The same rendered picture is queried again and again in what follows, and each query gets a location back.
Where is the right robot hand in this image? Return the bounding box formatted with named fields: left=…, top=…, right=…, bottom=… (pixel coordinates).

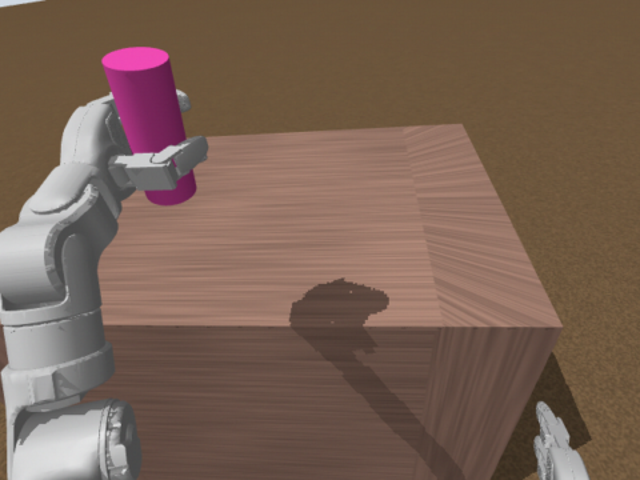
left=534, top=401, right=590, bottom=480

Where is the can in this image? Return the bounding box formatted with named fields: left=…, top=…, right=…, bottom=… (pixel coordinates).
left=102, top=47, right=196, bottom=206

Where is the left robot arm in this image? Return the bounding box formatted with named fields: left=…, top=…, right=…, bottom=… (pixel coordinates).
left=0, top=163, right=142, bottom=480

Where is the left robot hand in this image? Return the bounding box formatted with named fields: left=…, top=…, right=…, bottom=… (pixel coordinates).
left=60, top=89, right=208, bottom=201

